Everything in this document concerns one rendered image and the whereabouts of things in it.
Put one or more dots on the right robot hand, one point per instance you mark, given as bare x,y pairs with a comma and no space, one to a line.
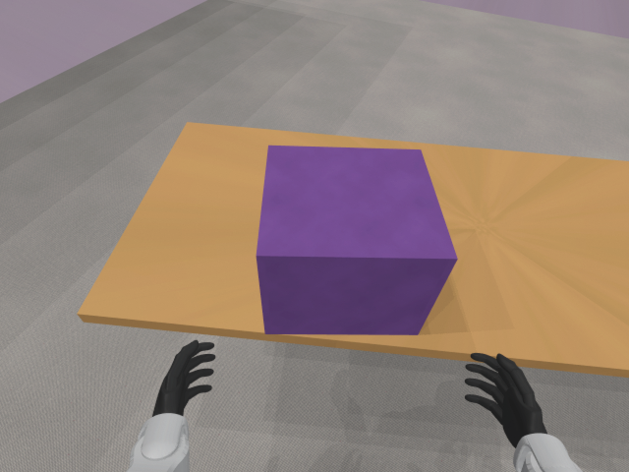
515,408

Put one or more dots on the left robot forearm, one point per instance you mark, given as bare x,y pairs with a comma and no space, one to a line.
162,446

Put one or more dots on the left robot hand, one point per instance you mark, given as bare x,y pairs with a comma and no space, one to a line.
174,393

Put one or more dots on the carton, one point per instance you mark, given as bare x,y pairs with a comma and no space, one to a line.
351,240

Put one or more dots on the right robot forearm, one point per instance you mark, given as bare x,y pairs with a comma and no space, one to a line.
542,453

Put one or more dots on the table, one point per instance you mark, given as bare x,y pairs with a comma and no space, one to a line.
542,242

